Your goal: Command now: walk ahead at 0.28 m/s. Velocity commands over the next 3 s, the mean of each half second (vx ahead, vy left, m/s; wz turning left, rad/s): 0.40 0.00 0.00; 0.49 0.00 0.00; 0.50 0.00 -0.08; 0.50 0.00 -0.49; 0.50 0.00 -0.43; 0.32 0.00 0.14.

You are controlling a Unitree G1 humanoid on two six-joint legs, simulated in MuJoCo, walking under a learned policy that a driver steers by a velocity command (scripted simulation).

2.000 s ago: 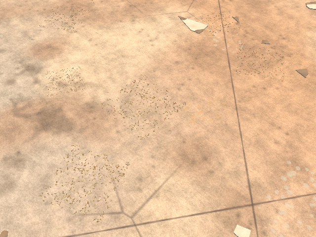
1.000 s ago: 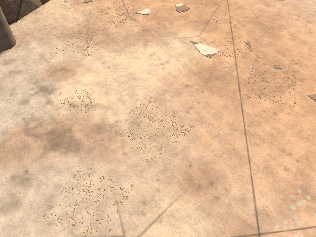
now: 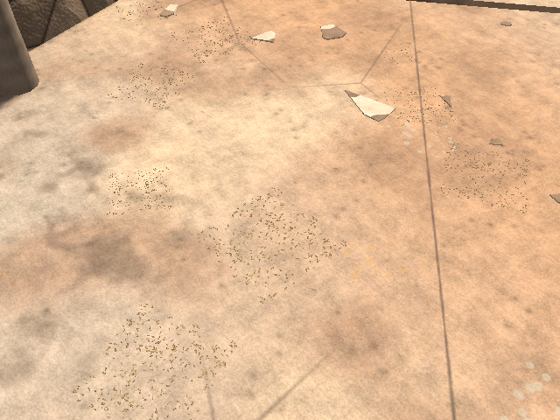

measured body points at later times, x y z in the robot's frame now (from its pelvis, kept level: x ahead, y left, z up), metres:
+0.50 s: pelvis +0.18 +0.07 +0.00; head +0.19 +0.09 +0.45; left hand +0.35 +0.32 -0.12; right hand +0.11 -0.16 -0.14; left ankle +0.07 +0.15 -0.74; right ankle +0.35 -0.10 -0.68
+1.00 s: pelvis +0.47 +0.03 +0.00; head +0.48 +0.03 +0.45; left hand +0.47 +0.29 -0.13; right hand +0.62 -0.24 -0.11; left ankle +0.63 +0.21 -0.67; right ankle +0.44 -0.06 -0.74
